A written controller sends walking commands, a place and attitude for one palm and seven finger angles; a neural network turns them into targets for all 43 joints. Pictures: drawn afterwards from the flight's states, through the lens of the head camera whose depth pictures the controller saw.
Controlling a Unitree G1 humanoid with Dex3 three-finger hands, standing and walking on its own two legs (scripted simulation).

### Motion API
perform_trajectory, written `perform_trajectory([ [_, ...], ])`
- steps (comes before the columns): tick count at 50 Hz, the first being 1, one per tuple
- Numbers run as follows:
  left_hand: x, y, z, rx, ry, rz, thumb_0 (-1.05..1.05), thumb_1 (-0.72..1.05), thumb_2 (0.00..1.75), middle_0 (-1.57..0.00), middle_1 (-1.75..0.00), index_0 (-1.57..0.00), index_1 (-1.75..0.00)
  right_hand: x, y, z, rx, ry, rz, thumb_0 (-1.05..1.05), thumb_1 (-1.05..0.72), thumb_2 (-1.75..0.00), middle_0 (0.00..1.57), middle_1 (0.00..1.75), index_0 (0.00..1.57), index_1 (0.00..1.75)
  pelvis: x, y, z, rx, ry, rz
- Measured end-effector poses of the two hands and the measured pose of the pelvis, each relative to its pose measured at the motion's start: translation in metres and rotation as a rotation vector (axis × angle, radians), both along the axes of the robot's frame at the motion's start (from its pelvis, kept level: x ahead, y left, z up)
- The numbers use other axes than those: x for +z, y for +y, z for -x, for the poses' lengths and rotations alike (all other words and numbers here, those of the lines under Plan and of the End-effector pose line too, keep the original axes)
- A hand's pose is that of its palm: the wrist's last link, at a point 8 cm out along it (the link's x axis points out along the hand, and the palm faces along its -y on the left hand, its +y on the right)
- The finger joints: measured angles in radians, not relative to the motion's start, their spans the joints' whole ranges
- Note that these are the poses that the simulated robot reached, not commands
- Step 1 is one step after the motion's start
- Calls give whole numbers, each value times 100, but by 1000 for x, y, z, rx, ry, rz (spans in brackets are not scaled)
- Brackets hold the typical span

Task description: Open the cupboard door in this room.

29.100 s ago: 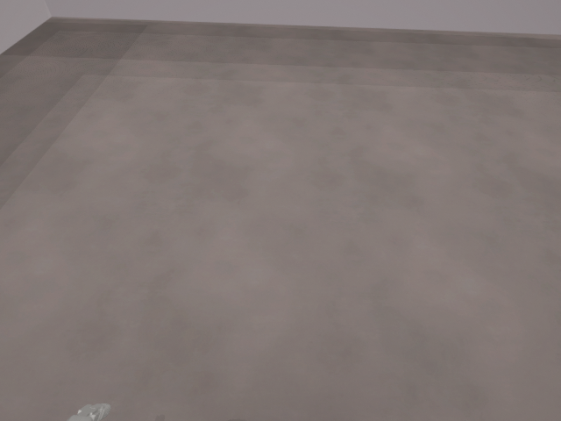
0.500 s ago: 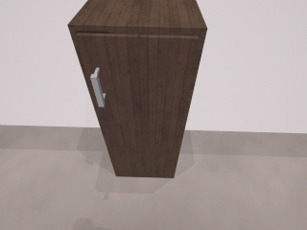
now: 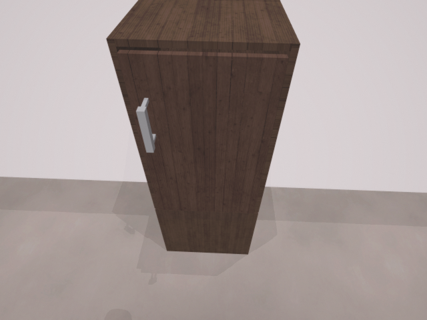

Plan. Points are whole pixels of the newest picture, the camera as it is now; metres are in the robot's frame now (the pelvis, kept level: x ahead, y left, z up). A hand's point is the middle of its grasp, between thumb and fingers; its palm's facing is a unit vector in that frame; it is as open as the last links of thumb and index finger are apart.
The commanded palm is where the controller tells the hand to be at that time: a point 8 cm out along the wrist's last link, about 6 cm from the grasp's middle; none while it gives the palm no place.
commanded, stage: come to a stop and stand still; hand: left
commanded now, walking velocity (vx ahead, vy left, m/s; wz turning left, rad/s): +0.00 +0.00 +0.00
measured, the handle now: (148, 125) +0.53 +0.21 +0.07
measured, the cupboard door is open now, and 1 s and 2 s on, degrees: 0 0 0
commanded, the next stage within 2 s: look again from close up in 0.26 s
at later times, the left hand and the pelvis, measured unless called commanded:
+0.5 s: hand out of the picture +0.04 +0.16 -0.16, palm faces -0.01 -0.98 -0.20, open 7.3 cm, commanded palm none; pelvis +0.02 -0.02 +0.01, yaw -1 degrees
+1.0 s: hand out of the picture +0.04 +0.13 -0.16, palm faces +0.02 -0.99 -0.17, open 7.3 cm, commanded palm none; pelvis +0.04 -0.03 +0.01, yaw -1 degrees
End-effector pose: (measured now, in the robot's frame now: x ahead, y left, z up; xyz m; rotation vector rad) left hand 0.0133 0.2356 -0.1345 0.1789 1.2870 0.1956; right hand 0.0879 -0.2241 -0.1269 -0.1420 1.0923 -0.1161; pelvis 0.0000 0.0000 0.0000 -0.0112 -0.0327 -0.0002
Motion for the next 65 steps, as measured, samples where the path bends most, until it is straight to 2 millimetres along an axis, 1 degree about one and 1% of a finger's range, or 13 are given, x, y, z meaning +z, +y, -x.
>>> perform_trajectory([
  [2,6,4,-5,-3,-26,-16,0,91,90,-20,-30,-20,-30,-3,1,7,-1,19,-9,0,-91,-89,20,30,20,30,1,0,-1,1,1,-4],
  [4,10,7,-8,-11,-41,-27,0,91,90,-20,-30,-20,-30,-4,-3,13,-9,34,-7,-1,-92,-89,20,30,20,30,3,0,-1,-2,4,-7],
  [9,15,5,-13,-36,-29,-30,0,91,90,-20,-30,-20,-30,-6,-11,34,-20,93,-3,-1,-92,-89,20,30,20,30,6,-3,-3,-10,14,-15],
  [17,11,-13,-19,-51,14,9,0,91,90,-20,-30,-20,-30,-8,-16,72,-41,233,-4,0,-91,-89,19,30,20,30,10,-10,-11,-13,20,-18],
  [20,8,-22,-21,-52,28,28,0,91,90,-20,-30,-20,-30,-8,-15,81,-49,273,-8,0,-91,-89,19,30,20,30,11,-13,-14,-14,19,-18],
  [23,6,-27,-22,-49,44,34,0,92,90,-20,-30,-20,-30,-8,-14,85,-57,299,-14,0,-91,-89,19,30,20,30,11,-16,-18,-15,17,-18],
  [27,4,-32,-22,-43,60,43,0,92,90,-20,-30,-20,-30,-8,-12,84,-63,313,-20,0,-90,-89,19,30,20,30,12,-19,-23,-15,15,-17],
  [32,2,-38,-21,-31,78,51,0,92,90,-20,-30,-20,-30,-8,-10,74,-60,310,-25,0,-91,-89,19,30,20,30,13,-22,-28,-15,14,-16],
  [43,0,-50,-16,-9,114,73,0,91,90,-20,-30,-20,-30,-6,-21,54,-54,299,-1,1,-92,-89,19,30,20,30,13,-27,-39,-15,18,-17],
  [51,1,-55,-19,2,120,72,0,91,90,-20,-30,-20,-30,-6,-27,44,-50,295,8,1,-92,-89,19,30,20,30,14,-31,-44,-14,20,-21],
  [58,0,-48,-26,3,95,34,0,91,90,-20,-30,-20,-30,-11,-36,36,-61,267,13,1,-92,-89,19,30,20,30,9,-34,-35,-25,20,-28],
  [62,-1,-38,-31,-1,60,10,0,91,90,-20,-30,-20,-30,-14,-40,31,-62,235,18,0,-91,-89,19,30,20,30,3,-33,-25,-18,17,-24],
  [65,-4,-28,-33,0,30,3,0,91,90,-20,-30,-20,-30,-15,-40,30,-59,216,32,0,-91,-89,19,30,20,30,0,-28,-17,-8,12,-16],
])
